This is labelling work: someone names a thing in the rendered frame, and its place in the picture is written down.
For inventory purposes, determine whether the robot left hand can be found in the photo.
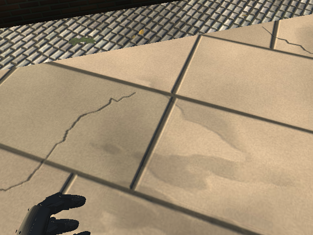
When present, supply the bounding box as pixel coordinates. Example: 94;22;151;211
16;192;91;235

